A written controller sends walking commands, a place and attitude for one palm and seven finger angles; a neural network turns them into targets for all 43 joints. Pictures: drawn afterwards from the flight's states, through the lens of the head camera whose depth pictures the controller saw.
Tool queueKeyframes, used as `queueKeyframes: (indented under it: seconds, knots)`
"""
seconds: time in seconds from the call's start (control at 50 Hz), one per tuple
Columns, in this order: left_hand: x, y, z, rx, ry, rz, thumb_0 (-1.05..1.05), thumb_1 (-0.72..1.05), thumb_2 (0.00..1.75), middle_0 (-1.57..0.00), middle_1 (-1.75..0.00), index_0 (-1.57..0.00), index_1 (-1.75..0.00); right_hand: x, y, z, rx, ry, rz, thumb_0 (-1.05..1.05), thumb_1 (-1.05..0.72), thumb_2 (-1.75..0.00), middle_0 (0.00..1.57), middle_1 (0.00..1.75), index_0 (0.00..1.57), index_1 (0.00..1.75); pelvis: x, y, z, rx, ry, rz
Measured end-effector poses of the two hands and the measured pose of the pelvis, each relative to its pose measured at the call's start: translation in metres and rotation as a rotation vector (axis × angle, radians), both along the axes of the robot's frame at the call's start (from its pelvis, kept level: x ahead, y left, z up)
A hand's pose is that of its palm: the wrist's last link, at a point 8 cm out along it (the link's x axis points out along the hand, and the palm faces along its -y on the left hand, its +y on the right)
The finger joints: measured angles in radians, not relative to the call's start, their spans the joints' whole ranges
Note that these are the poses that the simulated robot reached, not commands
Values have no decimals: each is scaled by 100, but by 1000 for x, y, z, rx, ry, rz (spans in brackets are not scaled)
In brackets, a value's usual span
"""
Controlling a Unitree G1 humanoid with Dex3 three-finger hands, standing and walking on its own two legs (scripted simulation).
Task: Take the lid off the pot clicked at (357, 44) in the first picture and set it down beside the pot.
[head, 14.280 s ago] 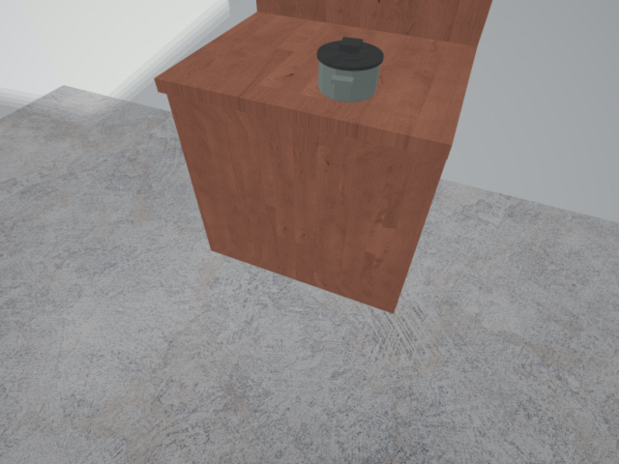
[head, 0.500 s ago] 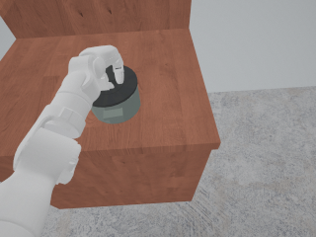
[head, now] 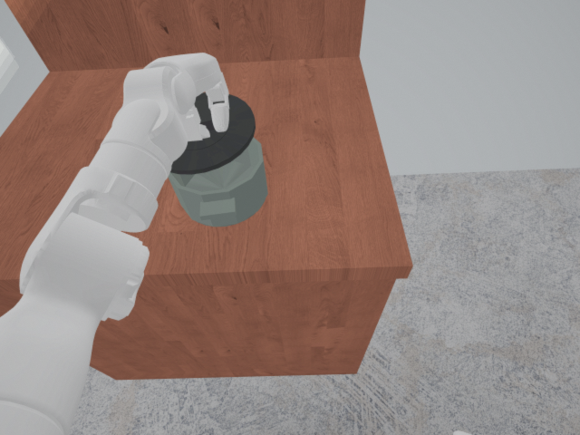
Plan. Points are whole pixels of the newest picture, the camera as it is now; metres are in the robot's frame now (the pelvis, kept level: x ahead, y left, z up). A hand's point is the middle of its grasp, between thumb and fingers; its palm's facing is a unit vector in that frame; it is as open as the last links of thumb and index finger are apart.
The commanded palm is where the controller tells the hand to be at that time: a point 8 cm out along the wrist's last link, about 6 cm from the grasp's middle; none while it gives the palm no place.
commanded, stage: lift the lid straight up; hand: left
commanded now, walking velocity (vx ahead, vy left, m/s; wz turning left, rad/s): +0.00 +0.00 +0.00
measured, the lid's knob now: (194, 117) +0.52 +0.13 +0.16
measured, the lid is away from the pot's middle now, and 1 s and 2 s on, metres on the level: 0.01 0.02 0.09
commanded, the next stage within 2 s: move the lid sideways beside the pot in 1.34 s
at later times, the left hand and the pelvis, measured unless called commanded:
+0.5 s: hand (186, 92) +0.48 +0.12 +0.23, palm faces -0.30 -0.08 -0.95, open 4.9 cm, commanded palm +0.48 +0.12 +0.29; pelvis -0.01 +0.00 +0.00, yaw +0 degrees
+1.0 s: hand (172, 57) +0.49 +0.12 +0.27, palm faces -0.22 -0.08 -0.97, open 4.8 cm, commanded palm +0.48 +0.12 +0.33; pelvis +0.00 +0.00 +0.00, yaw +0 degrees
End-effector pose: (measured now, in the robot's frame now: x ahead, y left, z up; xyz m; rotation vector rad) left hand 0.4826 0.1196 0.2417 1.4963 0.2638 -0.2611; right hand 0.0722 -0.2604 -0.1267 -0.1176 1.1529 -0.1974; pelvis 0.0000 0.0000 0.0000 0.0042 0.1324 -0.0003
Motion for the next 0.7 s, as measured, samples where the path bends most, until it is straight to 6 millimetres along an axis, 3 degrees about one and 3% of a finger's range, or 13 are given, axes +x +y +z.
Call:
queueKeyframes:
  seconds: [0.32,0.7]
  knots:
    - [-4,-4,29,-6,-21,35,-3,25,89,-45,-87,-106,-115,11,4,1,14,-43,22,1,-91,-89,20,30,20,30,-3,-2,0,3,-11,2]
    - [-1,-2,61,-11,-70,45,-3,25,90,-45,-87,-107,-116,-6,-3,1,-8,-9,3,1,-91,-89,20,30,20,30,-4,-2,1,3,-8,0]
